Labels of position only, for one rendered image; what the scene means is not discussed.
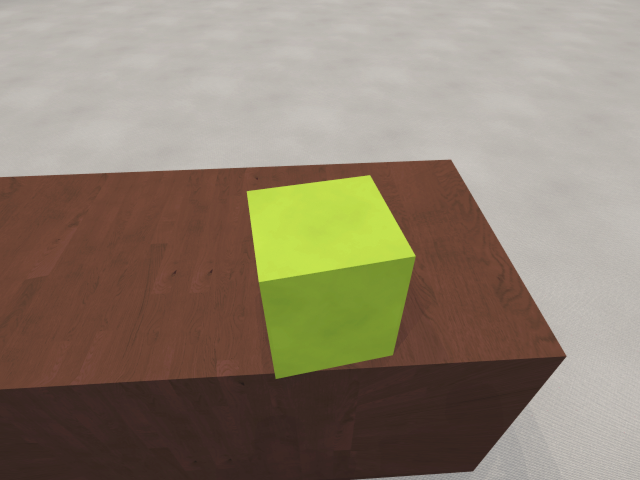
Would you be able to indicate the carton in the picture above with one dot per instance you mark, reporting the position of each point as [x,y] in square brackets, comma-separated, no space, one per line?
[334,270]

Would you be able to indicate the pedestal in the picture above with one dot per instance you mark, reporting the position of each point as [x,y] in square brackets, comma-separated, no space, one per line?
[134,346]

